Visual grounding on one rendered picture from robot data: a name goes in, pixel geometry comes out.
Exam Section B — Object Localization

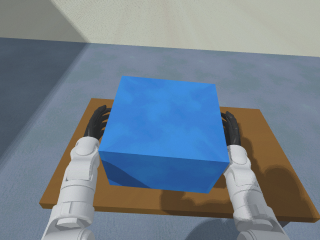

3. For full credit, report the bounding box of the robot left hand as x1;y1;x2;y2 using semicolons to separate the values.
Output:
83;105;112;141

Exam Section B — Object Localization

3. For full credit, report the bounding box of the left robot forearm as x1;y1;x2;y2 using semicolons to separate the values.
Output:
41;136;100;240

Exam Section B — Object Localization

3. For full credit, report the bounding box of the robot right hand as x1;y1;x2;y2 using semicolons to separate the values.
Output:
220;111;241;146

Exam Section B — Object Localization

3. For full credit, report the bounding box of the right robot forearm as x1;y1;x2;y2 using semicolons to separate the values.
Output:
223;145;290;240

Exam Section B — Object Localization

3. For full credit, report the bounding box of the carton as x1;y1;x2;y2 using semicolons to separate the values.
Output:
98;75;230;194

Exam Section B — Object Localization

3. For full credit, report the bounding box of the robot left upper arm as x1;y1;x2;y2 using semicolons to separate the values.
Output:
43;228;95;240

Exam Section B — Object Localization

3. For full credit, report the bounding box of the robot right upper arm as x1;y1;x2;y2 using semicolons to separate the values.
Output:
237;229;289;240

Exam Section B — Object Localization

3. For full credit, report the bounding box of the table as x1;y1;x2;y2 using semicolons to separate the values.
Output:
39;98;320;228

